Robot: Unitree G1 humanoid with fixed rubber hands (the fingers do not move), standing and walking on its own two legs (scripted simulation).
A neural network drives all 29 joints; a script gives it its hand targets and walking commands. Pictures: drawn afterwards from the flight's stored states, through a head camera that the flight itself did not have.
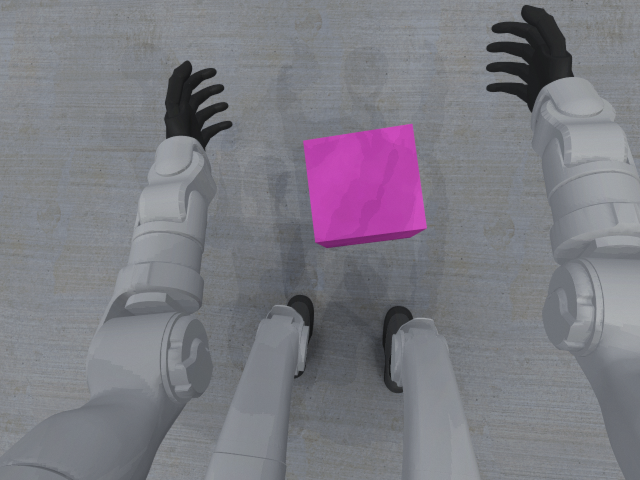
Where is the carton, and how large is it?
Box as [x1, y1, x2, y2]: [303, 124, 426, 247]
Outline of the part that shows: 412,124 303,141 315,242 325,247 403,238 410,237 426,228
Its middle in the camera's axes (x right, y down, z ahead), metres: +0.10 -0.11 +0.86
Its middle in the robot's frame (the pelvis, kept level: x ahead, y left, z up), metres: +0.49 +0.01 -0.52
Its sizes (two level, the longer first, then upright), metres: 0.210 0.200 0.250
